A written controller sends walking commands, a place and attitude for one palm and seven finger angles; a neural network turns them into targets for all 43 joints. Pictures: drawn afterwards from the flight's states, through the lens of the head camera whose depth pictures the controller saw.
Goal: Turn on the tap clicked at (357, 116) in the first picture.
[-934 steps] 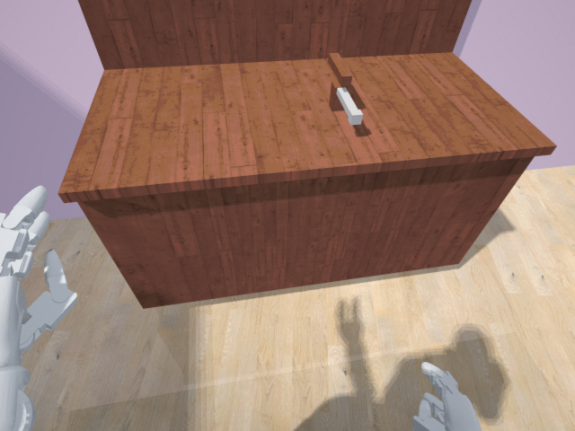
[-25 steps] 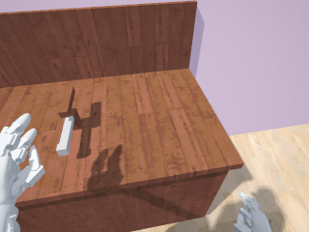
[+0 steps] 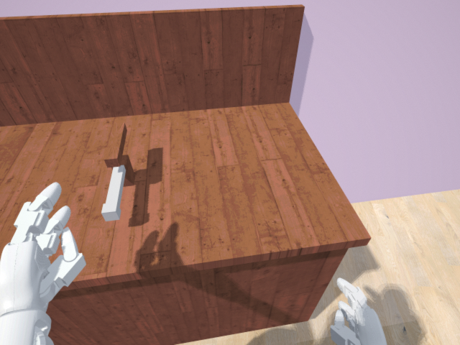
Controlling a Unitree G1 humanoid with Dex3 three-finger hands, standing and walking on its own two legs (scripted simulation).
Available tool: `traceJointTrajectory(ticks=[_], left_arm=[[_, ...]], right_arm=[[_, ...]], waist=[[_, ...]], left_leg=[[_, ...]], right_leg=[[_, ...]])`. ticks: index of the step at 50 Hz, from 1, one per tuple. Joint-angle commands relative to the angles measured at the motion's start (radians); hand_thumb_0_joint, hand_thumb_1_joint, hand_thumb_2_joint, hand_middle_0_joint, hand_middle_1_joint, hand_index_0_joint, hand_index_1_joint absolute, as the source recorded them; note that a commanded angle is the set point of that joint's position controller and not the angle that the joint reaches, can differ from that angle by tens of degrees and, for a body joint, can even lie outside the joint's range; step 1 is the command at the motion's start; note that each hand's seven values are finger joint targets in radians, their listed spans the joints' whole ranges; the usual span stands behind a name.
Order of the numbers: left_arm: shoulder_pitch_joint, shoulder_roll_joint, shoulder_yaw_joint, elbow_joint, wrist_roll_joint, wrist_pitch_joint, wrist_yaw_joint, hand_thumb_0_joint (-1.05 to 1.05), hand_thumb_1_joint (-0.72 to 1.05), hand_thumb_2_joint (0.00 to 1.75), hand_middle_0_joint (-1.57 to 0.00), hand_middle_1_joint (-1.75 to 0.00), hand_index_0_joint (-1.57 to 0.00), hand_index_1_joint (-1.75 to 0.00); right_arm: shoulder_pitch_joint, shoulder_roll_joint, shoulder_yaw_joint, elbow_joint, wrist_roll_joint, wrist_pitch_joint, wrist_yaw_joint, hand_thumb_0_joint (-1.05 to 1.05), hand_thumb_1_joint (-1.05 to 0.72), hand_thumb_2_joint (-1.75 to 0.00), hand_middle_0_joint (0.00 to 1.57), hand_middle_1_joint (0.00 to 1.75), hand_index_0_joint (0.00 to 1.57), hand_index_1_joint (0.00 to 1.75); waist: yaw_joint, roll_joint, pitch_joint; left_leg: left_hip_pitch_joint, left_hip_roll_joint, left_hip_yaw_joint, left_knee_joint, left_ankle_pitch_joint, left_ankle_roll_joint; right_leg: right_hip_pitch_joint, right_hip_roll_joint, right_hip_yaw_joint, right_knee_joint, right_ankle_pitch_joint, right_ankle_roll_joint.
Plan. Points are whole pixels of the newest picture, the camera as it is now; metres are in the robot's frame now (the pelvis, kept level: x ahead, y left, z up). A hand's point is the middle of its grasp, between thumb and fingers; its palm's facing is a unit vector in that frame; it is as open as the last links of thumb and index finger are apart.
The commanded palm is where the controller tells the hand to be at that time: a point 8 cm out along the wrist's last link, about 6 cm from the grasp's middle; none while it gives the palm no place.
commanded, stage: turn the palm inward beside the body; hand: left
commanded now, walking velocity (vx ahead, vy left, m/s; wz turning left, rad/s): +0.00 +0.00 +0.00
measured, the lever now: (111, 211) +0.34 +0.30 +0.02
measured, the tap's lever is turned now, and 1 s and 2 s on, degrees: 0 0 0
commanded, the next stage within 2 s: reach beside the lever's end, fingers flat in 0.62 s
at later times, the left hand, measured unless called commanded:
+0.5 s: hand (93, 249) +0.20 +0.22 +0.14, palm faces +0.44 -0.89 -0.13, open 7.4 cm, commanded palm +0.15 +0.26 +0.15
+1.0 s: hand (97, 248) +0.20 +0.22 +0.13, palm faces +0.47 -0.87 -0.12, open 7.4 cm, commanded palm +0.17 +0.27 +0.13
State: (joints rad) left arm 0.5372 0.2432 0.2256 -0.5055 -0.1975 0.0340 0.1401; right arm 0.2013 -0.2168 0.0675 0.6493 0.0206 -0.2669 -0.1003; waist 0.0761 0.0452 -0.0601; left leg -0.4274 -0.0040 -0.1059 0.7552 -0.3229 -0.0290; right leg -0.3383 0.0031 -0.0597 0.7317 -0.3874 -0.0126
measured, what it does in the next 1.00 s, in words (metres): stands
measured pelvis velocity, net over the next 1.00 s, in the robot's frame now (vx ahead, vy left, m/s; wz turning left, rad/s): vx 0.01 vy -0.02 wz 0.01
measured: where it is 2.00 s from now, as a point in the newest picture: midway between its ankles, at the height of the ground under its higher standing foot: outside the picture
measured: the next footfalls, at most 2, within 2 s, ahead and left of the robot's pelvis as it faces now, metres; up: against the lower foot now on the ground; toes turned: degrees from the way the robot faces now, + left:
none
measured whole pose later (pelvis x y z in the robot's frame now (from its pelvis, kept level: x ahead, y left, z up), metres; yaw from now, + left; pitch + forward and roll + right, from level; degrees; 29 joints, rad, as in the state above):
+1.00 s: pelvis +0.01 -0.02 +0.00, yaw +1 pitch +0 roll -1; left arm 0.47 0.22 0.24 -0.38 -0.22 0.03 0.15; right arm 0.20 -0.24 0.05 0.67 0.02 -0.26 -0.11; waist 0.07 0.05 -0.06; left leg -0.41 0.01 -0.13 0.72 -0.32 -0.05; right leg -0.32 0.02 -0.08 0.71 -0.40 -0.04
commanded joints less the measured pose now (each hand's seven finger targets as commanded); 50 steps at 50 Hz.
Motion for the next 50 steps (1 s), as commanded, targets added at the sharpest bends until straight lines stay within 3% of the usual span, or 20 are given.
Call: traceJointTrajectory(ticks=[1,3,6,10,11,12,16,17,19,25,26,28,31,32,36,39,41,43,46,50], left_arm=[[-0.064,0.139,0.088,-0.248,0.003,-0.066,0.019,0.00,0.90,0.90,-0.20,-0.30,-0.20,-0.30],[-0.075,0.126,0.077,-0.252,-0.001,-0.069,0.026,0.00,0.90,0.90,-0.20,-0.30,-0.20,-0.30],[-0.080,0.142,0.093,-0.259,-0.003,-0.059,0.031,0.00,0.90,0.90,-0.20,-0.30,-0.20,-0.30],[-0.082,0.113,0.076,-0.246,-0.023,-0.036,0.030,0.00,0.90,0.90,-0.20,-0.30,-0.20,-0.30],[-0.076,0.126,0.088,-0.243,-0.019,-0.024,0.028,0.00,0.90,0.90,-0.20,-0.30,-0.20,-0.30],[-0.087,0.107,0.063,-0.270,-0.017,-0.024,0.027,0.00,0.90,0.90,-0.20,-0.30,-0.20,-0.30],[-0.057,0.136,0.094,-0.263,-0.010,-0.014,0.030,0.00,0.90,0.90,-0.20,-0.30,-0.20,-0.30],[-0.060,0.104,0.068,-0.258,-0.013,-0.012,0.028,0.00,0.90,0.90,-0.20,-0.30,-0.20,-0.30],[-0.053,0.104,0.081,-0.238,-0.025,-0.013,0.024,0.00,0.90,0.90,-0.20,-0.30,-0.20,-0.30],[-0.066,0.104,0.075,-0.248,-0.018,-0.024,0.017,0.00,0.90,0.90,-0.20,-0.30,-0.20,-0.30],[-0.065,0.128,0.095,-0.253,-0.012,-0.022,0.020,0.00,0.90,0.90,-0.20,-0.30,-0.20,-0.30],[-0.062,0.102,0.073,-0.243,-0.013,-0.029,0.021,0.00,0.90,0.90,-0.20,-0.30,-0.20,-0.30],[-0.054,0.128,0.101,-0.243,-0.018,-0.035,0.021,0.00,0.90,0.90,-0.20,-0.30,-0.20,-0.30],[-0.058,0.102,0.078,-0.245,-0.021,-0.039,0.019,0.00,0.90,0.90,-0.20,-0.30,-0.20,-0.30],[-0.054,0.124,0.097,-0.228,-0.023,-0.032,0.012,0.00,0.90,0.90,-0.20,-0.30,-0.20,-0.30],[-0.072,0.099,0.080,-0.187,-0.028,-0.035,0.006,0.00,0.90,0.90,-0.20,-0.30,-0.20,-0.30],[-0.082,0.132,0.114,-0.160,-0.027,-0.038,0.008,0.00,0.90,0.90,-0.20,-0.30,-0.20,-0.30],[-0.154,0.104,0.077,-0.151,-0.022,-0.055,0.016,0.00,0.90,0.90,-0.20,-0.30,-0.20,-0.30],[-0.160,0.144,0.115,-0.111,-0.017,-0.078,0.022,0.00,0.90,0.90,-0.20,-0.30,-0.20,-0.30],[-0.217,0.133,0.103,-0.062,-0.019,-0.110,0.017,0.00,0.90,0.90,-0.20,-0.30,-0.20,-0.30]], right_arm=[[-0.154,-0.118,-0.054,-0.173,-0.002,-0.064,-0.015,0.00,-0.90,-0.90,0.20,0.30,0.20,0.30],[-0.153,-0.119,-0.054,-0.175,-0.002,-0.067,-0.016,0.00,-0.90,-0.90,0.20,0.30,0.20,0.30],[-0.153,-0.119,-0.054,-0.168,-0.001,-0.068,-0.019,0.00,-0.90,-0.90,0.20,0.30,0.20,0.30],[-0.156,-0.120,-0.052,-0.171,0.000,-0.070,-0.023,0.00,-0.90,-0.90,0.20,0.30,0.20,0.30],[-0.157,-0.121,-0.053,-0.164,0.003,-0.069,-0.024,0.00,-0.90,-0.90,0.20,0.30,0.20,0.30],[-0.158,-0.119,-0.049,-0.172,0.002,-0.071,-0.024,0.00,-0.90,-0.90,0.20,0.30,0.20,0.30],[-0.139,-0.124,-0.054,-0.167,-0.002,-0.068,-0.022,0.00,-0.90,-0.90,0.20,0.30,0.20,0.30],[-0.141,-0.119,-0.051,-0.173,-0.002,-0.066,-0.021,0.00,-0.90,-0.90,0.20,0.30,0.20,0.30],[-0.136,-0.123,-0.056,-0.168,-0.003,-0.063,-0.020,0.00,-0.90,-0.90,0.20,0.30,0.20,0.30],[-0.123,-0.121,-0.062,-0.171,-0.004,-0.053,-0.018,0.00,-0.90,-0.90,0.20,0.30,0.20,0.30],[-0.125,-0.122,-0.062,-0.167,-0.003,-0.052,-0.019,0.00,-0.90,-0.90,0.20,0.30,0.20,0.30],[-0.125,-0.116,-0.060,-0.171,-0.002,-0.053,-0.017,0.00,-0.90,-0.90,0.20,0.30,0.20,0.30],[-0.123,-0.121,-0.063,-0.166,-0.002,-0.052,-0.018,0.00,-0.90,-0.90,0.20,0.30,0.20,0.30],[-0.124,-0.116,-0.061,-0.172,-0.002,-0.052,-0.017,0.00,-0.90,-0.90,0.20,0.30,0.20,0.30],[-0.127,-0.119,-0.063,-0.167,0.002,-0.050,-0.018,0.00,-0.90,-0.90,0.20,0.30,0.20,0.30],[-0.124,-0.123,-0.064,-0.168,0.002,-0.045,-0.020,0.00,-0.90,-0.90,0.20,0.30,0.20,0.30],[-0.126,-0.124,-0.066,-0.158,0.005,-0.044,-0.023,0.00,-0.90,-0.90,0.20,0.30,0.20,0.30],[-0.132,-0.121,-0.062,-0.159,0.003,-0.049,-0.025,0.00,-0.90,-0.90,0.20,0.30,0.20,0.30],[-0.133,-0.125,-0.066,-0.146,-0.002,-0.052,-0.026,0.00,-0.90,-0.90,0.20,0.30,0.20,0.30],[-0.137,-0.126,-0.067,-0.142,-0.004,-0.055,-0.024,0.00,-0.90,-0.90,0.20,0.30,0.20,0.30]], waist=[[0.005,0.029,-0.026],[-0.003,-0.002,-0.030],[0.005,0.041,-0.023],[0.003,-0.004,-0.021],[0.009,0.024,-0.016],[0.002,0.018,-0.028],[0.011,0.014,-0.052],[0.005,0.000,-0.044],[0.006,-0.033,-0.056],[0.002,-0.026,-0.082],[0.009,0.004,-0.071],[0.002,-0.015,-0.063],[0.010,-0.010,-0.072],[0.005,-0.029,-0.071],[0.010,0.001,-0.044],[0.000,-0.039,-0.041],[0.005,-0.018,-0.020],[-0.014,-0.023,-0.014],[-0.008,-0.016,-0.036],[-0.017,-0.017,-0.051]], left_leg=[[0.072,-0.013,0.033,-0.146,-0.036,0.053],[0.071,-0.013,0.031,-0.139,-0.030,0.054],[0.069,-0.013,0.032,-0.141,-0.043,0.053],[0.068,-0.016,0.030,-0.140,-0.026,0.056],[0.076,-0.014,0.031,-0.144,-0.032,0.054],[0.083,-0.014,0.028,-0.146,-0.005,0.054],[0.100,-0.013,0.035,-0.136,0.078,0.054],[0.102,-0.013,0.038,-0.134,0.090,0.054],[0.107,-0.013,0.042,-0.126,0.122,0.056],[0.129,-0.014,0.054,-0.112,0.193,0.056],[0.128,-0.013,0.053,-0.116,0.188,0.055],[0.128,-0.013,0.055,-0.116,0.186,0.055],[0.124,-0.015,0.055,-0.116,0.193,0.056],[0.124,-0.016,0.056,-0.115,0.198,0.056],[0.118,-0.014,0.055,-0.122,0.181,0.056],[0.107,-0.015,0.057,-0.125,0.166,0.057],[0.100,-0.016,0.055,-0.129,0.135,0.056],[0.103,-0.018,0.049,-0.129,0.104,0.058],[0.095,-0.022,0.051,-0.124,0.091,0.058],[0.080,-0.024,0.053,-0.116,0.073,0.058]], right_leg=[[-0.082,-0.003,-0.017,-0.174,0.007,-0.009],[-0.087,-0.004,-0.019,-0.170,0.010,-0.006],[-0.080,-0.006,-0.012,-0.180,-0.002,-0.009],[-0.073,-0.007,-0.014,-0.185,0.010,-0.006],[-0.068,-0.007,-0.012,-0.193,0.006,-0.009],[-0.061,-0.009,-0.017,-0.181,0.031,-0.010],[-0.040,-0.005,-0.018,-0.179,0.100,-0.011],[-0.046,-0.008,-0.021,-0.176,0.111,-0.009],[-0.036,-0.006,-0.018,-0.179,0.152,-0.007],[-0.015,-0.010,-0.014,-0.173,0.236,-0.006],[-0.015,-0.008,-0.012,-0.178,0.228,-0.008],[-0.017,-0.010,-0.013,-0.177,0.230,-0.007],[0.000,-0.010,-0.007,-0.182,0.245,-0.008],[-0.003,-0.014,-0.011,-0.177,0.254,-0.006],[-0.005,-0.012,-0.007,-0.192,0.235,-0.008],[-0.016,-0.012,-0.008,-0.191,0.222,-0.003],[-0.027,-0.010,-0.003,-0.204,0.180,-0.004],[-0.052,-0.010,-0.001,-0.206,0.139,-0.002],[-0.048,-0.009,0.007,-0.209,0.122,-0.003],[-0.055,-0.012,0.014,-0.202,0.106,-0.001]])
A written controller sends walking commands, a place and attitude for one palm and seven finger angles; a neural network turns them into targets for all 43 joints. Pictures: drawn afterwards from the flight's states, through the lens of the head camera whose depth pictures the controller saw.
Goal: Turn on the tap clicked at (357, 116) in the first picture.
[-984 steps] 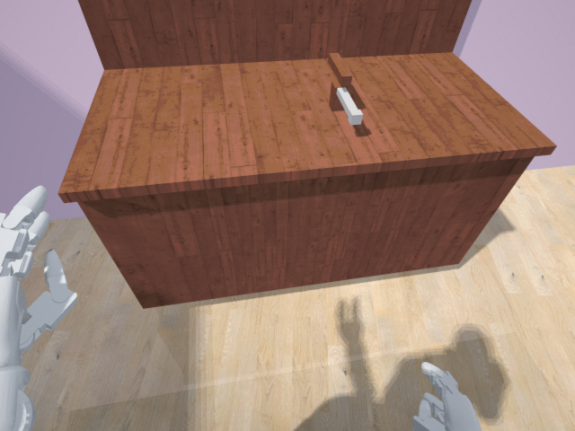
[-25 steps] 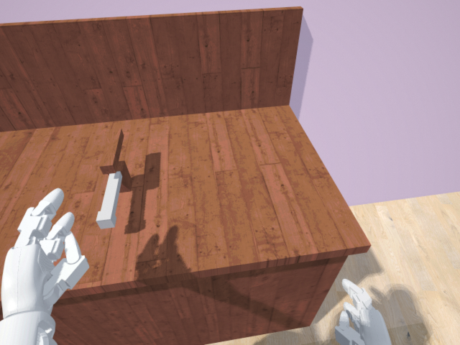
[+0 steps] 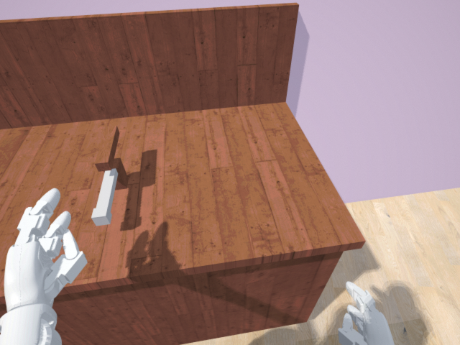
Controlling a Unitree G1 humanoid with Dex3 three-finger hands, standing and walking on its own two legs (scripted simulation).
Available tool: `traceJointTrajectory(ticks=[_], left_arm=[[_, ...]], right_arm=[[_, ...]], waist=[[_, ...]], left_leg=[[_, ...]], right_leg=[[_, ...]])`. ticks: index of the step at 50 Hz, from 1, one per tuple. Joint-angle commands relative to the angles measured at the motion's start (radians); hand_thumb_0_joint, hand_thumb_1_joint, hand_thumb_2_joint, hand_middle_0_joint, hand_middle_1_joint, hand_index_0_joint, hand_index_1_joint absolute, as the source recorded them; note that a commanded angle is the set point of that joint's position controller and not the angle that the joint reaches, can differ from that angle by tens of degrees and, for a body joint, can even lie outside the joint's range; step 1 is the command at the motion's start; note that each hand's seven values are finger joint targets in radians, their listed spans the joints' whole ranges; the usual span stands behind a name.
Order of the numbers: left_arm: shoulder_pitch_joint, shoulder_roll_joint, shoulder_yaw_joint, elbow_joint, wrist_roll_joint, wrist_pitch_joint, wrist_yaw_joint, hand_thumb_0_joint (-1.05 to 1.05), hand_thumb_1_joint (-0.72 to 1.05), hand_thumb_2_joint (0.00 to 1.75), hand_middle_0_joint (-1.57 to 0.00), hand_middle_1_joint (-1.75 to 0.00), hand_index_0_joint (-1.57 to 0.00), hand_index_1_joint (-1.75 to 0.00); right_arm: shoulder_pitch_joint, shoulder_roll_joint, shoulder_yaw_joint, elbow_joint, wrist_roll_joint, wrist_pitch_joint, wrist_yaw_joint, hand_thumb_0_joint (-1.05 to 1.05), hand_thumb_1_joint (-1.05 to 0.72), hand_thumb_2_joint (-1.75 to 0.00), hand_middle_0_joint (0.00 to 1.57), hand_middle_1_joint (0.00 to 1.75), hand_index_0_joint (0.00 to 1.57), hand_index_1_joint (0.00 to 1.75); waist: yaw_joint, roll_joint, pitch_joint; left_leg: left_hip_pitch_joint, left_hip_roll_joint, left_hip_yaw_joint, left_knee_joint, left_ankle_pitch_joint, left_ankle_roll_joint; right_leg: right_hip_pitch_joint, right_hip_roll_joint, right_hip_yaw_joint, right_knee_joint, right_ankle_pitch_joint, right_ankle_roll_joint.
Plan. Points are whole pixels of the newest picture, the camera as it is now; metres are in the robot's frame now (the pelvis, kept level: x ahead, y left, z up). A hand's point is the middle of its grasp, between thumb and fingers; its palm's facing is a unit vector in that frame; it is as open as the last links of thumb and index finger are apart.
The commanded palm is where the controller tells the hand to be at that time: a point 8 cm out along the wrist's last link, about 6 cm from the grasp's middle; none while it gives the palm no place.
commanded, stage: reach beside the lever's end, fingers flat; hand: left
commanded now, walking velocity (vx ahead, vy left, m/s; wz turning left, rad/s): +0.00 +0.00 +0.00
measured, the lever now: (101, 216) +0.33 +0.31 +0.02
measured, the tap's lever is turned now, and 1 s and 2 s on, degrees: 0 0 0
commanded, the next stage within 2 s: push the lever round in 1.92 s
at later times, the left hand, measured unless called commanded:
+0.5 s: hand (85, 242) +0.23 +0.27 +0.09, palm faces +0.47 -0.87 -0.12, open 7.5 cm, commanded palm +0.19 +0.31 +0.09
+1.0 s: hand (79, 239) +0.26 +0.31 +0.06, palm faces +0.49 -0.86 -0.12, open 7.6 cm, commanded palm +0.22 +0.35 +0.05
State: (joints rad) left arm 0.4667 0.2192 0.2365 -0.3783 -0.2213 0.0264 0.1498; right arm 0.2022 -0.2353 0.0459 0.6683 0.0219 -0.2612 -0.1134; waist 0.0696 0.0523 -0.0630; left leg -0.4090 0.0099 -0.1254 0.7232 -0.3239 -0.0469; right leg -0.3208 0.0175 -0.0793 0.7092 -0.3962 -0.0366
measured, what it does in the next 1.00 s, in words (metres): stands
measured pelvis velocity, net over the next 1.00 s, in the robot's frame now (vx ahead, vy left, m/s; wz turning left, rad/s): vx -0.01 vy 0.02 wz -0.02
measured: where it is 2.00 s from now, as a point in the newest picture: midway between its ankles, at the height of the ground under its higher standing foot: outside the picture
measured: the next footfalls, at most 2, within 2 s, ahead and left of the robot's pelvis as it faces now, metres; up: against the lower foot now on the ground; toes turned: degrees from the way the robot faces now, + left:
none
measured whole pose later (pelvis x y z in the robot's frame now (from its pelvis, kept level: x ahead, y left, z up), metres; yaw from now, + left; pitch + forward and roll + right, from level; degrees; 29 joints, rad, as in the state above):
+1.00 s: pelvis -0.01 +0.02 -0.02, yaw -1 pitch +7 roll -2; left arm 0.13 0.27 0.38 0.17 -0.21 -0.24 0.08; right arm 0.19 -0.24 0.02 0.70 0.01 -0.20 -0.10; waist 0.03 0.04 -0.08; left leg -0.63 0.00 -0.11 0.87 -0.36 -0.03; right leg -0.54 0.01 -0.06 0.84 -0.42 -0.02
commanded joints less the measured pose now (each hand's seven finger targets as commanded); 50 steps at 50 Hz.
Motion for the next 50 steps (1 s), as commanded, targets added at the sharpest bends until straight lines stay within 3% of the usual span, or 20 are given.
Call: traceJointTrajectory(ticks=[1,3,6,7,9,11,19,21,22,24,26,34,36,37,41,42,44,46,47,50], left_arm=[[-0.147,0.187,0.121,-0.170,0.008,-0.101,0.009,0.00,0.90,0.90,-0.20,-0.30,-0.20,-0.30],[-0.177,0.162,0.102,-0.149,0.008,-0.110,0.010,0.00,0.90,0.90,-0.20,-0.30,-0.20,-0.30],[-0.162,0.192,0.137,-0.112,0.007,-0.118,0.008,0.00,0.90,0.90,-0.20,-0.30,-0.20,-0.30],[-0.166,0.163,0.110,-0.095,0.007,-0.121,0.005,0.00,0.90,0.90,-0.20,-0.30,-0.20,-0.30],[-0.204,0.176,0.127,-0.061,0.002,-0.128,0.004,0.00,0.90,0.90,-0.20,-0.29,-0.20,-0.29],[-0.236,0.198,0.147,-0.054,0.005,-0.141,0.002,0.00,0.90,0.90,-0.20,-0.29,-0.20,-0.29],[-0.306,0.182,0.132,0.037,0.015,-0.204,-0.002,0.00,0.90,0.90,-0.19,-0.27,-0.19,-0.27],[-0.286,0.212,0.163,0.052,0.020,-0.218,-0.001,0.00,0.90,0.90,-0.19,-0.26,-0.19,-0.26],[-0.277,0.178,0.132,0.054,0.021,-0.223,-0.004,0.00,0.90,0.90,-0.19,-0.26,-0.19,-0.26],[-0.258,0.188,0.148,0.075,0.020,-0.233,-0.005,0.00,0.90,0.90,-0.19,-0.26,-0.19,-0.26],[-0.242,0.231,0.199,0.101,0.016,-0.237,-0.008,0.00,0.90,0.90,-0.18,-0.25,-0.18,-0.25],[-0.355,0.203,0.172,0.161,0.009,-0.304,-0.030,0.00,0.90,0.90,-0.18,-0.23,-0.18,-0.23],[-0.371,0.235,0.195,0.182,0.013,-0.315,-0.041,0.00,0.90,0.90,-0.18,-0.22,-0.18,-0.22],[-0.383,0.207,0.165,0.193,0.011,-0.318,-0.048,0.00,0.90,0.90,-0.17,-0.22,-0.17,-0.22],[-0.419,0.259,0.214,0.251,0.014,-0.328,-0.051,0.00,0.90,0.90,-0.17,-0.21,-0.17,-0.21],[-0.428,0.231,0.192,0.256,0.012,-0.330,-0.055,0.00,0.90,0.90,-0.17,-0.21,-0.17,-0.21],[-0.451,0.255,0.218,0.299,0.009,-0.333,-0.055,0.00,0.90,0.90,-0.17,-0.20,-0.17,-0.20],[-0.475,0.290,0.251,0.323,0.013,-0.339,-0.053,0.00,0.90,0.90,-0.17,-0.20,-0.17,-0.20],[-0.486,0.263,0.228,0.330,0.014,-0.345,-0.055,0.00,0.90,0.90,-0.17,-0.20,-0.17,-0.20],[-0.522,0.288,0.246,0.377,0.014,-0.360,-0.060,0.00,0.90,0.90,-0.16,-0.19,-0.16,-0.19]], right_arm=[[-0.139,-0.108,-0.045,-0.153,-0.003,-0.059,-0.012,0.00,-0.90,-0.90,0.20,0.30,0.20,0.30],[-0.143,-0.107,-0.044,-0.156,-0.004,-0.059,-0.011,0.00,-0.90,-0.90,0.20,0.30,0.20,0.30],[-0.135,-0.109,-0.048,-0.149,-0.006,-0.057,-0.008,0.00,-0.90,-0.90,0.20,0.30,0.20,0.30],[-0.136,-0.107,-0.046,-0.152,-0.004,-0.054,-0.007,0.00,-0.90,-0.90,0.20,0.30,0.20,0.30],[-0.134,-0.114,-0.049,-0.148,-0.005,-0.050,-0.007,0.00,-0.90,-0.90,0.20,0.30,0.20,0.30],[-0.133,-0.113,-0.051,-0.143,-0.006,-0.049,-0.008,0.00,-0.90,-0.90,0.20,0.30,0.20,0.30],[-0.128,-0.120,-0.060,-0.135,-0.008,-0.041,-0.001,0.00,-0.90,-0.90,0.20,0.30,0.20,0.30],[-0.120,-0.123,-0.063,-0.133,-0.010,-0.039,0.000,0.00,-0.90,-0.90,0.20,0.30,0.20,0.30],[-0.117,-0.121,-0.063,-0.139,-0.010,-0.037,0.003,0.00,-0.90,-0.90,0.20,0.30,0.20,0.30],[-0.110,-0.123,-0.068,-0.139,-0.013,-0.033,0.007,0.00,-0.90,-0.90,0.20,0.30,0.20,0.30],[-0.104,-0.127,-0.070,-0.133,-0.013,-0.022,0.007,0.00,-0.90,-0.90,0.20,0.30,0.20,0.30],[-0.104,-0.128,-0.074,-0.122,-0.013,-0.008,0.009,0.00,-0.90,-0.90,0.20,0.30,0.20,0.30],[-0.100,-0.131,-0.077,-0.115,-0.012,-0.008,0.006,0.00,-0.90,-0.90,0.20,0.30,0.20,0.30],[-0.099,-0.131,-0.074,-0.118,-0.011,-0.009,0.008,0.00,-0.90,-0.90,0.20,0.30,0.20,0.30],[-0.096,-0.137,-0.078,-0.108,-0.012,-0.003,0.002,0.00,-0.90,-0.90,0.20,0.30,0.20,0.30],[-0.095,-0.136,-0.078,-0.113,-0.013,-0.001,0.004,0.00,-0.90,-0.90,0.20,0.30,0.20,0.30],[-0.094,-0.137,-0.078,-0.109,-0.012,0.007,0.004,0.00,-0.90,-0.90,0.20,0.30,0.20,0.30],[-0.087,-0.138,-0.078,-0.104,-0.012,0.013,0.003,0.00,-0.90,-0.90,0.20,0.30,0.20,0.30],[-0.087,-0.134,-0.078,-0.109,-0.013,0.016,0.005,0.00,-0.90,-0.90,0.20,0.30,0.20,0.30],[-0.082,-0.139,-0.079,-0.105,-0.014,0.021,0.004,0.00,-0.90,-0.90,0.20,0.30,0.20,0.30]], waist=[[-0.005,0.006,-0.043],[-0.010,-0.017,-0.055],[-0.001,0.003,-0.071],[-0.012,-0.013,-0.067],[-0.015,-0.042,-0.063],[-0.012,-0.001,-0.071],[-0.032,-0.019,-0.096],[-0.017,-0.007,-0.116],[-0.023,-0.013,-0.127],[-0.018,-0.010,-0.143],[-0.009,-0.004,-0.140],[-0.040,0.019,-0.140],[-0.041,0.019,-0.145],[-0.043,0.026,-0.148],[-0.039,0.020,-0.165],[-0.042,0.020,-0.187],[-0.042,0.002,-0.180],[-0.037,0.036,-0.178],[-0.042,0.017,-0.192],[-0.044,0.029,-0.192]], left_leg=[[0.059,-0.040,0.073,-0.089,0.063,0.075],[0.058,-0.039,0.071,-0.087,0.069,0.074],[0.051,-0.039,0.073,-0.084,0.089,0.072],[0.052,-0.038,0.074,-0.082,0.091,0.072],[0.040,-0.038,0.076,-0.076,0.085,0.074],[0.043,-0.038,0.077,-0.077,0.092,0.072],[0.030,-0.036,0.073,-0.060,0.086,0.071],[0.025,-0.036,0.071,-0.062,0.106,0.069],[0.029,-0.037,0.071,-0.058,0.116,0.069],[0.026,-0.036,0.076,-0.047,0.137,0.068],[0.006,-0.036,0.077,-0.044,0.150,0.066],[-0.018,-0.032,0.069,-0.016,0.120,0.065],[-0.021,-0.029,0.065,-0.012,0.120,0.065],[-0.025,-0.032,0.061,-0.013,0.111,0.064],[-0.042,-0.029,0.055,-0.007,0.087,0.064],[-0.040,-0.034,0.057,-0.001,0.091,0.063],[-0.064,-0.032,0.056,0.007,0.081,0.064],[-0.074,-0.030,0.054,0.008,0.074,0.062],[-0.074,-0.032,0.053,0.012,0.073,0.063],[-0.096,-0.029,0.053,0.025,0.053,0.064]], right_leg=[[-0.068,-0.025,0.038,-0.185,0.102,0.020],[-0.067,-0.026,0.034,-0.175,0.112,0.020],[-0.055,-0.025,0.036,-0.167,0.143,0.017],[-0.066,-0.026,0.034,-0.164,0.145,0.019],[-0.071,-0.023,0.037,-0.165,0.145,0.022],[-0.067,-0.024,0.039,-0.162,0.152,0.018],[-0.098,-0.018,0.034,-0.130,0.148,0.017],[-0.081,-0.016,0.033,-0.118,0.168,0.011],[-0.083,-0.019,0.029,-0.108,0.182,0.013],[-0.081,-0.017,0.029,-0.098,0.212,0.013],[-0.072,-0.017,0.030,-0.093,0.231,0.011],[-0.138,-0.012,0.030,-0.065,0.188,0.009],[-0.144,-0.010,0.030,-0.060,0.185,0.008],[-0.150,-0.012,0.029,-0.053,0.175,0.007],[-0.165,-0.008,0.029,-0.046,0.145,0.005],[-0.164,-0.009,0.029,-0.037,0.151,0.007],[-0.177,-0.007,0.030,-0.033,0.144,0.009],[-0.180,-0.006,0.033,-0.029,0.135,0.005],[-0.183,-0.006,0.030,-0.021,0.136,0.007],[-0.209,-0.003,0.034,-0.012,0.115,0.006]])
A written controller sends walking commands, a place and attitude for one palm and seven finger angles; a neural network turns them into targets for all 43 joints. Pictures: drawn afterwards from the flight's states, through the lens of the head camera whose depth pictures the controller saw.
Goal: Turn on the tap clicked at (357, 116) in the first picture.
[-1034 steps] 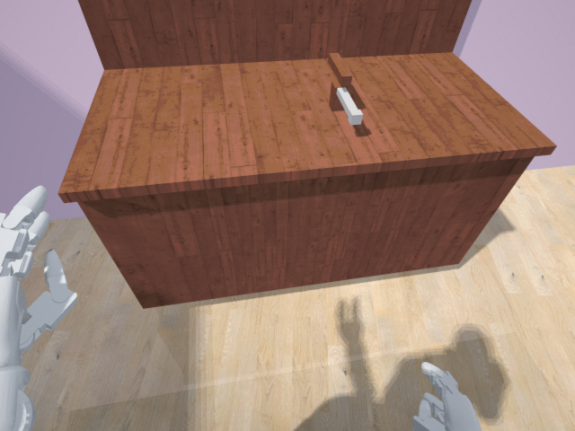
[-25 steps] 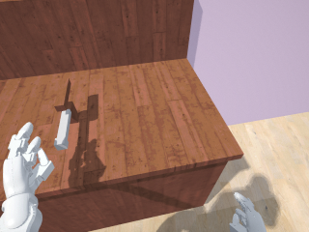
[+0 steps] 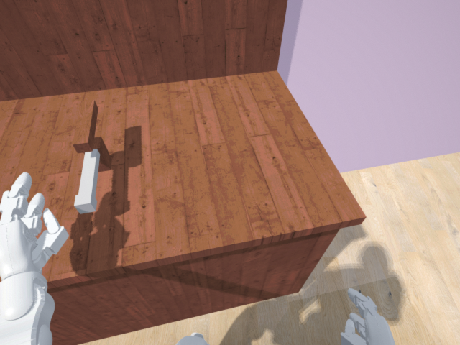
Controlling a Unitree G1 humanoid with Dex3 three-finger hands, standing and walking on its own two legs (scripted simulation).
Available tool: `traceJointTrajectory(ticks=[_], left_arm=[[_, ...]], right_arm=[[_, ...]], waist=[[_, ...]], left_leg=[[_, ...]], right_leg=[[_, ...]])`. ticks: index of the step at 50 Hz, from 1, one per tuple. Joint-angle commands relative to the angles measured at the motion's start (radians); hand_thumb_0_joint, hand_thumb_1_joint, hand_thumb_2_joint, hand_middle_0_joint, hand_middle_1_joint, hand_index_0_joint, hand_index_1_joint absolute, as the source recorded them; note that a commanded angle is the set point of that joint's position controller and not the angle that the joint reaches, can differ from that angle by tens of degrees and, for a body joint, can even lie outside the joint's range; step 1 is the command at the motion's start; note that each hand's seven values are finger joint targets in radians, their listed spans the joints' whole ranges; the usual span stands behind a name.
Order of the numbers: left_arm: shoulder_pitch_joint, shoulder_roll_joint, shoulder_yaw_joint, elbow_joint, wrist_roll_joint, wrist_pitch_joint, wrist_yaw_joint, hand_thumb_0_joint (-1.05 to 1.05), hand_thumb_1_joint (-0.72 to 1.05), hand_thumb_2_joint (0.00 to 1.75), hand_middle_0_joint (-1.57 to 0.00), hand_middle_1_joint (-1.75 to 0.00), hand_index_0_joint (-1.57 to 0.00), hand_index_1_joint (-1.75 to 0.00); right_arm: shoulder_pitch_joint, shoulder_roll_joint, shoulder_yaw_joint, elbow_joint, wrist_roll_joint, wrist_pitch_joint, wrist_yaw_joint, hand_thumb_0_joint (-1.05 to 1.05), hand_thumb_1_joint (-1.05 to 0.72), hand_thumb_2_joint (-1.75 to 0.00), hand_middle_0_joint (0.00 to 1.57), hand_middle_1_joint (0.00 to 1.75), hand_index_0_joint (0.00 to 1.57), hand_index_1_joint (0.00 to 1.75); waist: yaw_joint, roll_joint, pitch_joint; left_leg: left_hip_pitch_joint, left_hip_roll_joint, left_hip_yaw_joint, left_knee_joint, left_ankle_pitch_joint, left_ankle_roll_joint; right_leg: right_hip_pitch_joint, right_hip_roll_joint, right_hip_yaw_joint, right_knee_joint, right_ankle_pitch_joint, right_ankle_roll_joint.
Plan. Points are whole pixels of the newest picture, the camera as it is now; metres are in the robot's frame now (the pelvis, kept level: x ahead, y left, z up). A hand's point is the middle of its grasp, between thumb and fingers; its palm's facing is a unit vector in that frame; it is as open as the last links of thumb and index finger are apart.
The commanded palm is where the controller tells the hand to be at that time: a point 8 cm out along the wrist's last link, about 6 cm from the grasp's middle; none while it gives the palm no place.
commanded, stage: reach beside the lever's end, fingers flat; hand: left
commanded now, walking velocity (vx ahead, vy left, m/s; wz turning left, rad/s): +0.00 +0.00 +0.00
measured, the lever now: (85, 203) +0.34 +0.30 +0.04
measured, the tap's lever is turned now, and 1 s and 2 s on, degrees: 0 0 3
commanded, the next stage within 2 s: push the lever round in 0.92 s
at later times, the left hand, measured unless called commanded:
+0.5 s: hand (61, 221) +0.30 +0.33 +0.04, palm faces +0.52 -0.85 -0.12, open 7.8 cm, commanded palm +0.26 +0.37 +0.03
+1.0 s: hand (59, 223) +0.30 +0.34 +0.03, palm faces +0.52 -0.85 -0.11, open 7.8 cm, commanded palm +0.26 +0.37 +0.03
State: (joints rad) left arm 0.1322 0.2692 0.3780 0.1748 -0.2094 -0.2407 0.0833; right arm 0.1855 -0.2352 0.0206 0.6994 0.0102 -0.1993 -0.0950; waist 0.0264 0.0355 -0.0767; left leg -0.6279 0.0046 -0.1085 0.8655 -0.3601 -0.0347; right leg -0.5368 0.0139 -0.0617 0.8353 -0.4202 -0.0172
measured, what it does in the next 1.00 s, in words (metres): stands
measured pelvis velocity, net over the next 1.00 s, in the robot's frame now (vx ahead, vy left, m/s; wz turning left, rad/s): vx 0.00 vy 0.01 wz -0.03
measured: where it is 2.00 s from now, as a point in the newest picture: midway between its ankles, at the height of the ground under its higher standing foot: outside the picture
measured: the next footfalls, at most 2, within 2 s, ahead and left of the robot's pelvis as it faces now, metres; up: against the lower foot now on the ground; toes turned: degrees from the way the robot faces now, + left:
none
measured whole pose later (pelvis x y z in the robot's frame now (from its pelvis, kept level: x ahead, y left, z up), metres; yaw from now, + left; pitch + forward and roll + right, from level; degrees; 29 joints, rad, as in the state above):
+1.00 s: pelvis +0.00 +0.01 -0.03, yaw -1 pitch +14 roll -4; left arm -0.04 0.36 0.52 0.43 -0.22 -0.34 0.00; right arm 0.22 -0.24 0.02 0.68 0.00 -0.12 -0.08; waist -0.01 0.02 -0.13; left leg -0.87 0.02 -0.11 1.06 -0.43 -0.03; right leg -0.77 0.03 -0.06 1.00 -0.47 -0.01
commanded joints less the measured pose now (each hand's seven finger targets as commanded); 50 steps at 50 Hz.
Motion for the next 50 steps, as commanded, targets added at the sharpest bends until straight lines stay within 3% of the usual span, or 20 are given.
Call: traceJointTrajectory(ticks=[1,3,7,11,18,21,23,26,27,31,32,34,36,37,40,41,42,44,46,50], left_arm=[[-0.202,0.253,0.113,-0.172,0.008,-0.098,0.006,0.00,0.90,0.90,-0.16,-0.19,-0.16,-0.19],[-0.209,0.256,0.128,-0.126,-0.001,-0.104,-0.002,0.00,0.90,0.90,-0.16,-0.18,-0.16,-0.18],[-0.218,0.267,0.136,-0.094,-0.003,-0.118,-0.023,0.00,0.90,0.90,-0.16,-0.17,-0.16,-0.17],[-0.291,0.329,0.188,-0.043,-0.008,-0.135,-0.037,0.00,0.90,0.90,-0.15,-0.16,-0.15,-0.16],[-0.368,0.332,0.174,0.034,-0.009,-0.162,-0.069,0.00,0.90,0.90,-0.15,-0.15,-0.15,-0.15],[-0.345,0.379,0.219,0.042,-0.005,-0.169,-0.073,0.00,0.90,0.90,-0.15,-0.15,-0.15,-0.15],[-0.345,0.355,0.207,0.053,-0.011,-0.172,-0.076,0.00,0.90,0.90,-0.15,-0.15,-0.15,-0.15],[-0.350,0.418,0.267,0.111,-0.012,-0.175,-0.079,0.00,0.90,0.90,-0.15,-0.15,-0.15,-0.15],[-0.360,0.388,0.238,0.092,-0.016,-0.178,-0.086,0.00,0.90,0.90,-0.15,-0.15,-0.15,-0.15],[-0.309,0.413,0.260,0.038,-0.015,-0.187,-0.088,0.00,0.90,0.90,-0.15,-0.15,-0.15,-0.15],[-0.312,0.374,0.222,0.021,-0.015,-0.186,-0.089,0.00,0.90,0.90,-0.15,-0.15,-0.15,-0.15],[-0.332,0.346,0.196,0.011,-0.022,-0.186,-0.090,0.00,0.90,0.90,-0.15,-0.15,-0.15,-0.15],[-0.311,0.363,0.217,0.035,-0.020,-0.178,-0.082,0.00,0.90,0.90,-0.15,-0.15,-0.15,-0.15],[-0.325,0.330,0.184,0.030,-0.022,-0.174,-0.081,0.00,0.90,0.90,-0.15,-0.15,-0.15,-0.15],[-0.349,0.371,0.217,0.050,-0.026,-0.169,-0.077,0.00,0.90,0.90,-0.15,-0.15,-0.15,-0.15],[-0.336,0.403,0.242,0.037,-0.012,-0.172,-0.069,0.00,0.90,0.90,-0.15,-0.15,-0.15,-0.15],[-0.352,0.356,0.197,0.004,-0.011,-0.175,-0.070,0.00,0.90,0.90,-0.15,-0.15,-0.15,-0.15],[-0.342,0.386,0.227,0.028,-0.013,-0.175,-0.067,0.00,0.90,0.90,-0.15,-0.15,-0.15,-0.15],[-0.341,0.396,0.240,0.036,-0.009,-0.175,-0.069,0.00,0.90,0.90,-0.15,-0.15,-0.15,-0.15],[-0.335,0.343,0.186,0.018,-0.019,-0.172,-0.086,0.00,0.90,0.90,-0.15,-0.15,-0.15,-0.15]], right_arm=[[-0.061,-0.142,-0.055,-0.134,-0.005,-0.037,-0.016,0.00,-0.90,-0.90,0.20,0.30,0.20,0.30],[-0.052,-0.143,-0.058,-0.131,-0.004,-0.032,-0.016,0.00,-0.90,-0.90,0.20,0.30,0.20,0.30],[-0.038,-0.146,-0.060,-0.132,-0.004,-0.021,-0.013,0.00,-0.90,-0.90,0.20,0.30,0.20,0.30],[-0.028,-0.153,-0.062,-0.120,-0.005,-0.010,-0.020,0.00,-0.90,-0.90,0.20,0.30,0.20,0.30],[-0.001,-0.161,-0.064,-0.115,-0.007,0.002,-0.017,0.00,-0.90,-0.90,0.20,0.30,0.20,0.30],[0.014,-0.165,-0.069,-0.115,-0.010,0.011,-0.015,0.00,-0.90,-0.90,0.20,0.30,0.20,0.30],[0.020,-0.164,-0.070,-0.120,-0.012,0.017,-0.010,0.00,-0.90,-0.90,0.20,0.30,0.20,0.30],[0.030,-0.170,-0.071,-0.109,-0.012,0.031,-0.010,0.00,-0.90,-0.90,0.20,0.30,0.20,0.30],[0.028,-0.167,-0.068,-0.125,-0.013,0.034,-0.008,0.00,-0.90,-0.90,0.20,0.30,0.20,0.30],[0.034,-0.168,-0.072,-0.131,-0.014,0.036,-0.001,0.00,-0.90,-0.90,0.20,0.30,0.20,0.30],[0.035,-0.164,-0.071,-0.139,-0.012,0.037,0.001,0.00,-0.90,-0.90,0.20,0.30,0.20,0.30],[0.034,-0.166,-0.072,-0.135,-0.013,0.033,0.003,0.00,-0.90,-0.90,0.20,0.30,0.20,0.30],[0.030,-0.169,-0.070,-0.129,-0.010,0.035,-0.002,0.00,-0.90,-0.90,0.20,0.30,0.20,0.30],[0.028,-0.165,-0.069,-0.135,-0.008,0.033,-0.001,0.00,-0.90,-0.90,0.20,0.30,0.20,0.30],[0.026,-0.171,-0.067,-0.134,-0.012,0.033,-0.007,0.00,-0.90,-0.90,0.20,0.30,0.20,0.30],[0.024,-0.170,-0.067,-0.131,-0.010,0.036,-0.009,0.00,-0.90,-0.90,0.20,0.30,0.20,0.30],[0.026,-0.163,-0.064,-0.139,-0.012,0.036,-0.005,0.00,-0.90,-0.90,0.20,0.30,0.20,0.30],[0.030,-0.166,-0.066,-0.137,-0.014,0.038,-0.004,0.00,-0.90,-0.90,0.20,0.30,0.20,0.30],[0.027,-0.166,-0.065,-0.132,-0.013,0.041,-0.006,0.00,-0.90,-0.90,0.20,0.30,0.20,0.30],[0.024,-0.163,-0.064,-0.144,-0.011,0.038,-0.001,0.00,-0.90,-0.90,0.20,0.30,0.20,0.30]], waist=[[-0.002,0.052,-0.184],[-0.006,0.026,-0.194],[-0.005,0.045,-0.217],[-0.008,0.051,-0.216],[-0.026,0.062,-0.251],[-0.010,0.081,-0.296],[-0.017,0.064,-0.297],[-0.017,0.041,-0.284],[-0.015,0.057,-0.294],[-0.002,0.117,-0.338],[-0.015,0.103,-0.336],[-0.025,0.095,-0.324],[-0.022,0.082,-0.297],[-0.032,0.079,-0.285],[-0.027,0.052,-0.279],[-0.015,0.097,-0.288],[-0.028,0.115,-0.306],[-0.024,0.080,-0.305],[-0.022,0.099,-0.294],[-0.030,0.109,-0.300]], left_leg=[[0.125,-0.023,0.036,-0.114,0.094,0.053],[0.109,-0.023,0.039,-0.099,0.101,0.054],[0.091,-0.023,0.041,-0.082,0.113,0.054],[0.051,-0.019,0.040,-0.060,0.075,0.058],[0.015,-0.017,0.037,-0.016,0.067,0.060],[0.015,-0.013,0.034,-0.001,0.104,0.059],[0.014,-0.013,0.033,0.007,0.113,0.058],[-0.037,-0.009,0.035,0.027,0.099,0.060],[-0.039,-0.013,0.035,0.024,0.095,0.060],[0.005,-0.007,0.031,0.026,0.135,0.058],[0.013,-0.006,0.029,0.023,0.136,0.058],[0.014,-0.005,0.021,0.022,0.120,0.055],[-0.004,-0.005,0.017,0.016,0.095,0.056],[-0.010,-0.006,0.018,0.013,0.068,0.056],[-0.043,-0.011,0.019,0.014,0.029,0.059],[-0.030,-0.008,0.023,0.016,0.049,0.059],[-0.005,-0.011,0.024,0.017,0.073,0.058],[-0.019,-0.008,0.023,0.021,0.074,0.057],[-0.020,-0.006,0.021,0.023,0.078,0.056],[-0.003,-0.007,0.022,0.020,0.082,0.054]], right_leg=[[0.007,0.002,0.017,-0.135,0.143,-0.013],[0.004,0.003,0.019,-0.128,0.158,-0.011],[-0.008,0.004,0.021,-0.106,0.169,-0.012],[-0.043,0.006,0.028,-0.093,0.129,-0.010],[-0.098,0.010,0.027,-0.048,0.120,-0.010],[-0.088,0.012,0.026,-0.026,0.148,-0.013],[-0.106,0.015,0.020,-0.014,0.159,-0.010],[-0.122,0.017,0.024,-0.002,0.147,-0.008],[-0.120,0.016,0.024,0.004,0.143,-0.008],[-0.108,0.022,0.022,0.009,0.164,-0.014],[-0.118,0.022,0.017,0.013,0.165,-0.012],[-0.138,0.025,0.012,0.012,0.146,-0.012],[-0.146,0.026,0.011,0.008,0.122,-0.012],[-0.159,0.024,0.009,0.007,0.103,-0.010],[-0.154,0.024,0.015,0.001,0.073,-0.009],[-0.145,0.022,0.019,0.003,0.085,-0.013],[-0.146,0.021,0.016,0.008,0.107,-0.012],[-0.141,0.024,0.014,0.008,0.108,-0.011],[-0.147,0.024,0.015,0.012,0.111,-0.013],[-0.153,0.025,0.011,0.010,0.115,-0.013]])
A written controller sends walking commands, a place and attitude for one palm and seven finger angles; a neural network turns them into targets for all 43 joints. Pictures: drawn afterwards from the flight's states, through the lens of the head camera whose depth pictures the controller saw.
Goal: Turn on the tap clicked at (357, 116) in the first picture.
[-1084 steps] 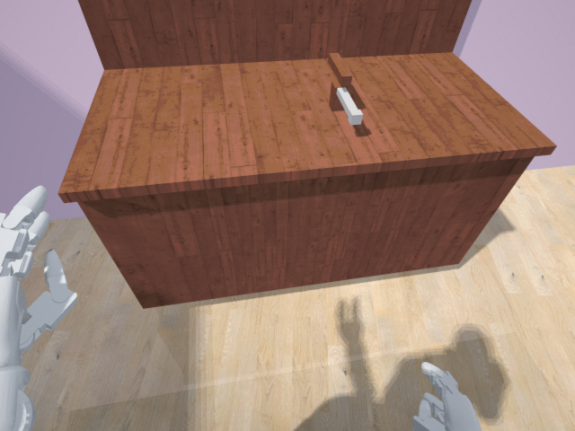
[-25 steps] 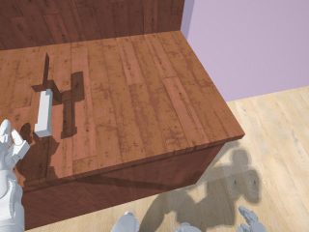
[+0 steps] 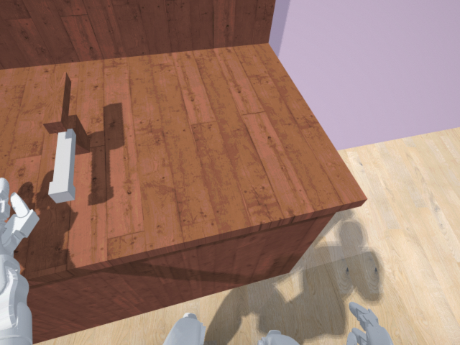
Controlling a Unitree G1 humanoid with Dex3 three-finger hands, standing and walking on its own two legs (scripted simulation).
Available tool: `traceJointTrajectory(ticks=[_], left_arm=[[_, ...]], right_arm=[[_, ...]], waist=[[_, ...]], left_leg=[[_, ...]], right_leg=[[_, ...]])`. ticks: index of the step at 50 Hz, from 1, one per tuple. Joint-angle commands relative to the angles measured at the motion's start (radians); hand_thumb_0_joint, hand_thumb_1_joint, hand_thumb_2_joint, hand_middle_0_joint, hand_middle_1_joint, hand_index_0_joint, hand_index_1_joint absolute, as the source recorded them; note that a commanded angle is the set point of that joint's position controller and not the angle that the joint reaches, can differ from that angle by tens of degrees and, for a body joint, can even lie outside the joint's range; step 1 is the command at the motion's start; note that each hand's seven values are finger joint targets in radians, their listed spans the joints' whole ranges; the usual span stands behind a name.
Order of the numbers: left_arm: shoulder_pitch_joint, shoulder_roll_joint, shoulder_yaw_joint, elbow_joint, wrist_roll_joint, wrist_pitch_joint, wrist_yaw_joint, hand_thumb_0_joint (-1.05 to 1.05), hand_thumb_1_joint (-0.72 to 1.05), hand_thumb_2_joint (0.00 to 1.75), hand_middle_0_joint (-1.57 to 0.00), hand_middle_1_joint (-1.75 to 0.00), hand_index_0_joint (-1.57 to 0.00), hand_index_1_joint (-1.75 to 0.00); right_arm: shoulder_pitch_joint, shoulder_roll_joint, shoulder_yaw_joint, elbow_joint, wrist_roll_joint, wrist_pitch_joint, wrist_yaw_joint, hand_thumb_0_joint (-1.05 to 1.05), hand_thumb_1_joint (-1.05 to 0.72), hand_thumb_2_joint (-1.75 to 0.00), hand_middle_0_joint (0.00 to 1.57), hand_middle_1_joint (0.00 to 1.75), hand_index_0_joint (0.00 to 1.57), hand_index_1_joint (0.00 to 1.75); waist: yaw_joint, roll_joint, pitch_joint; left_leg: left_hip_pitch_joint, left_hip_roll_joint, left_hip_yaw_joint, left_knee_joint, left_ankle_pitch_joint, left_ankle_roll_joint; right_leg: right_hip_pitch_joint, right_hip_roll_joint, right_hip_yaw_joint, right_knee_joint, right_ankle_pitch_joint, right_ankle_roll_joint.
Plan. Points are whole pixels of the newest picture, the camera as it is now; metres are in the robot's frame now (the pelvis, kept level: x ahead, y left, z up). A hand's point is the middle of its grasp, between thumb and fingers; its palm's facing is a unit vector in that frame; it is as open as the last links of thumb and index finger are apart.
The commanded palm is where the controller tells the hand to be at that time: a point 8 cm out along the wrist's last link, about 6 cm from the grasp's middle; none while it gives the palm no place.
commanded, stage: push the lever round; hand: left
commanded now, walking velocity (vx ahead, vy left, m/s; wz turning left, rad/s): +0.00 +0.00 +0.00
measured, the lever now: (62, 191) +0.33 +0.30 +0.07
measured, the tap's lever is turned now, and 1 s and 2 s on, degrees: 0 3 32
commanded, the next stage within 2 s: none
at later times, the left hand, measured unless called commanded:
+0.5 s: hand (56, 213) +0.30 +0.30 +0.06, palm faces +0.53 -0.84 -0.10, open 7.8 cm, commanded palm +0.26 +0.33 +0.06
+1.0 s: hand (67, 211) +0.30 +0.29 +0.06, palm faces +0.58 -0.81 -0.08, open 7.7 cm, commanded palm +0.27 +0.31 +0.06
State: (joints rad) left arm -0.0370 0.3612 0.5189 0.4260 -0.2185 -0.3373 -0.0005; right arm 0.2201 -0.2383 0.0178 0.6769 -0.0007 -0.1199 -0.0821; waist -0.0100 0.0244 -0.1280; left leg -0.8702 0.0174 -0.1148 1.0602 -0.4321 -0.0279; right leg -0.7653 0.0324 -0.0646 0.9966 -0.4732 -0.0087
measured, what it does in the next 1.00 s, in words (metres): stands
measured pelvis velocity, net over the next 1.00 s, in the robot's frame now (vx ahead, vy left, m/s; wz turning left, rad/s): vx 0.00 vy -0.01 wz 0.01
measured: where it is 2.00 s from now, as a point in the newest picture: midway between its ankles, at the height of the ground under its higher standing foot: outside the picture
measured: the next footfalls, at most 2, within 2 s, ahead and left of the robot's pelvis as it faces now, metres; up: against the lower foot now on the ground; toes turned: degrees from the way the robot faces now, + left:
none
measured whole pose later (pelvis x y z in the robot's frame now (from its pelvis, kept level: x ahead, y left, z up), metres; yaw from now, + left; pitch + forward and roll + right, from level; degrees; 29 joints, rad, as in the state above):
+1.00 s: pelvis +0.00 -0.01 +0.00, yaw +1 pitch +13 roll -3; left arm -0.03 0.25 0.39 0.37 -0.17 -0.35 0.17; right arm 0.22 -0.24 0.00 0.69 -0.01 -0.09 -0.07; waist -0.01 0.04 -0.13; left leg -0.84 0.02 -0.12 1.05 -0.43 -0.04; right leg -0.75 0.03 -0.07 1.01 -0.49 -0.02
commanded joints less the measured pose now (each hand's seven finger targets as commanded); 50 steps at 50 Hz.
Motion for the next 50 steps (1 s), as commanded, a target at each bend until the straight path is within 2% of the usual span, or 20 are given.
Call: traceJointTrajectory(ticks=[1,3,7,11,12,15,16,17,20,21,22,28,31,34,36,39,41,45,46,50], left_arm=[[-0.157,0.268,0.066,-0.227,-0.005,-0.073,0.004,0.00,0.90,0.90,-0.15,-0.15,-0.15,-0.15],[-0.159,0.237,0.039,-0.227,-0.012,-0.069,0.003,0.00,0.90,0.90,-0.15,-0.15,-0.15,-0.15],[-0.134,0.210,0.014,-0.276,-0.004,-0.072,0.018,0.00,0.90,0.90,-0.15,-0.15,-0.15,-0.15],[-0.102,0.231,0.041,-0.277,0.007,-0.077,0.047,0.00,0.90,0.90,-0.15,-0.15,-0.15,-0.15],[-0.146,0.191,-0.002,-0.300,0.011,-0.082,0.052,0.00,0.90,0.90,-0.15,-0.15,-0.15,-0.15],[-0.124,0.180,-0.011,-0.310,0.013,-0.090,0.068,0.00,0.90,0.90,-0.15,-0.15,-0.15,-0.15],[-0.113,0.203,0.007,-0.305,0.023,-0.087,0.076,0.00,0.90,0.90,-0.15,-0.15,-0.15,-0.15],[-0.137,0.181,-0.017,-0.310,0.026,-0.086,0.079,0.00,0.90,0.90,-0.15,-0.15,-0.15,-0.15],[-0.167,0.180,-0.022,-0.307,0.025,-0.084,0.083,0.00,0.90,0.90,-0.15,-0.15,-0.15,-0.15],[-0.136,0.201,0.004,-0.300,0.032,-0.080,0.091,0.00,0.90,0.90,-0.15,-0.15,-0.15,-0.15],[-0.139,0.177,-0.019,-0.301,0.031,-0.077,0.093,0.00,0.90,0.90,-0.15,-0.15,-0.15,-0.15],[-0.166,0.196,0.001,-0.253,0.027,-0.065,0.098,0.00,0.90,0.90,-0.15,-0.15,-0.15,-0.15],[-0.142,0.201,0.006,-0.256,0.031,-0.072,0.094,0.00,0.90,0.90,-0.15,-0.15,-0.15,-0.15],[-0.191,0.173,-0.029,-0.254,0.029,-0.077,0.091,0.00,0.90,0.90,-0.15,-0.15,-0.15,-0.15],[-0.169,0.191,-0.012,-0.268,0.035,-0.086,0.093,0.00,0.90,0.90,-0.15,-0.15,-0.15,-0.15],[-0.164,0.142,-0.051,-0.267,0.029,-0.084,0.099,0.00,0.90,0.90,-0.15,-0.15,-0.15,-0.15],[-0.156,0.159,-0.026,-0.254,0.032,-0.082,0.117,0.00,0.90,0.90,-0.15,-0.15,-0.15,-0.15],[-0.209,0.099,-0.099,-0.282,0.049,-0.084,0.151,0.00,0.90,0.90,-0.15,-0.15,-0.15,-0.15],[-0.203,0.116,-0.081,-0.277,0.060,-0.079,0.167,0.00,0.90,0.90,-0.15,-0.15,-0.15,-0.15],[-0.266,0.075,-0.131,-0.280,0.081,-0.076,0.211,0.00,0.90,0.90,-0.15,-0.15,-0.15,-0.15]], right_arm=[[-0.009,-0.160,-0.062,-0.115,0.002,-0.040,-0.016,0.00,-0.90,-0.90,0.20,0.30,0.20,0.30],[-0.009,-0.161,-0.062,-0.122,0.000,-0.041,-0.014,0.00,-0.90,-0.90,0.20,0.30,0.20,0.30],[-0.010,-0.155,-0.064,-0.126,0.000,-0.044,-0.009,0.00,-0.90,-0.90,0.20,0.30,0.20,0.30],[-0.018,-0.158,-0.066,-0.124,-0.002,-0.040,-0.006,0.00,-0.90,-0.90,0.20,0.30,0.20,0.30],[-0.023,-0.151,-0.064,-0.126,-0.001,-0.040,-0.004,0.00,-0.90,-0.90,0.20,0.30,0.20,0.30],[-0.027,-0.151,-0.067,-0.129,-0.005,-0.044,-0.002,0.00,-0.90,-0.90,0.20,0.30,0.20,0.30],[-0.028,-0.153,-0.066,-0.126,-0.004,-0.041,-0.004,0.00,-0.90,-0.90,0.20,0.30,0.20,0.30],[-0.030,-0.149,-0.065,-0.128,-0.004,-0.038,-0.004,0.00,-0.90,-0.90,0.20,0.30,0.20,0.30],[-0.035,-0.149,-0.064,-0.128,-0.004,-0.037,-0.006,0.00,-0.90,-0.90,0.20,0.30,0.20,0.30],[-0.032,-0.150,-0.065,-0.126,-0.004,-0.035,-0.008,0.00,-0.90,-0.90,0.20,0.30,0.20,0.30],[-0.033,-0.146,-0.064,-0.132,-0.003,-0.033,-0.005,0.00,-0.90,-0.90,0.20,0.30,0.20,0.30],[-0.034,-0.147,-0.061,-0.128,-0.002,-0.023,-0.007,0.00,-0.90,-0.90,0.20,0.30,0.20,0.30],[-0.027,-0.147,-0.063,-0.130,-0.003,-0.023,-0.005,0.00,-0.90,-0.90,0.20,0.30,0.20,0.30],[-0.027,-0.147,-0.063,-0.125,-0.002,-0.021,-0.003,0.00,-0.90,-0.90,0.20,0.30,0.20,0.30],[-0.026,-0.149,-0.066,-0.124,-0.002,-0.021,-0.004,0.00,-0.90,-0.90,0.20,0.30,0.20,0.30],[-0.028,-0.145,-0.067,-0.127,-0.003,-0.020,0.000,0.00,-0.90,-0.90,0.20,0.30,0.20,0.30],[-0.027,-0.148,-0.070,-0.119,-0.004,-0.018,-0.002,0.00,-0.90,-0.90,0.20,0.30,0.20,0.30],[-0.037,-0.143,-0.065,-0.124,-0.006,-0.018,0.001,0.00,-0.90,-0.90,0.20,0.30,0.20,0.30],[-0.037,-0.144,-0.068,-0.118,-0.008,-0.016,0.000,0.00,-0.90,-0.90,0.20,0.30,0.20,0.30],[-0.042,-0.143,-0.066,-0.120,-0.012,-0.012,-0.002,0.00,-0.90,-0.90,0.20,0.30,0.20,0.30]], waist=[[0.010,0.126,-0.245],[0.005,0.092,-0.243],[0.010,0.125,-0.259],[0.017,0.085,-0.245],[0.001,0.103,-0.242],[0.007,0.097,-0.248],[0.012,0.099,-0.246],[0.000,0.092,-0.245],[0.000,0.085,-0.242],[0.012,0.091,-0.246],[0.005,0.083,-0.246],[0.004,0.055,-0.236],[0.013,0.079,-0.244],[-0.008,0.055,-0.237],[0.005,0.077,-0.248],[-0.003,0.058,-0.244],[0.002,0.044,-0.235],[-0.011,0.071,-0.226],[-0.010,0.069,-0.223],[-0.023,0.041,-0.235]], left_leg=[[0.242,-0.017,0.025,-0.176,0.157,0.047],[0.239,-0.019,0.024,-0.176,0.160,0.047],[0.266,-0.018,0.023,-0.177,0.199,0.041],[0.235,-0.019,0.024,-0.173,0.187,0.044],[0.246,-0.019,0.025,-0.174,0.180,0.042],[0.249,-0.021,0.029,-0.175,0.165,0.042],[0.239,-0.020,0.027,-0.175,0.165,0.044],[0.241,-0.020,0.030,-0.173,0.164,0.044],[0.229,-0.024,0.034,-0.174,0.140,0.046],[0.230,-0.022,0.035,-0.173,0.151,0.047],[0.233,-0.023,0.036,-0.174,0.155,0.047],[0.198,-0.026,0.047,-0.164,0.127,0.052],[0.205,-0.026,0.050,-0.160,0.149,0.052],[0.203,-0.025,0.049,-0.154,0.140,0.054],[0.210,-0.026,0.051,-0.154,0.155,0.054],[0.211,-0.028,0.052,-0.153,0.157,0.054],[0.203,-0.028,0.051,-0.149,0.154,0.056],[0.212,-0.030,0.047,-0.161,0.119,0.053],[0.215,-0.027,0.046,-0.157,0.123,0.055],[0.215,-0.030,0.040,-0.163,0.092,0.054]], right_leg=[[0.074,0.007,0.014,-0.150,0.168,-0.023],[0.079,0.007,0.011,-0.152,0.177,-0.021],[0.086,0.005,0.009,-0.145,0.202,-0.023],[0.094,0.005,0.011,-0.144,0.195,-0.021],[0.080,0.004,0.008,-0.140,0.191,-0.021],[0.088,0.005,0.012,-0.148,0.180,-0.022],[0.093,0.005,0.013,-0.145,0.179,-0.023],[0.089,0.003,0.014,-0.145,0.183,-0.022],[0.091,0.003,0.018,-0.151,0.167,-0.020],[0.104,0.003,0.020,-0.152,0.176,-0.022],[0.106,0.002,0.018,-0.152,0.183,-0.021],[0.115,0.001,0.031,-0.166,0.174,-0.016],[0.129,0.001,0.034,-0.164,0.198,-0.019],[0.113,0.001,0.033,-0.165,0.197,-0.016],[0.130,0.000,0.038,-0.164,0.211,-0.019],[0.125,0.000,0.034,-0.163,0.219,-0.016],[0.128,-0.001,0.038,-0.169,0.216,-0.016],[0.106,-0.003,0.034,-0.172,0.173,-0.017],[0.105,-0.003,0.035,-0.173,0.176,-0.017],[0.094,-0.004,0.033,-0.175,0.143,-0.015]])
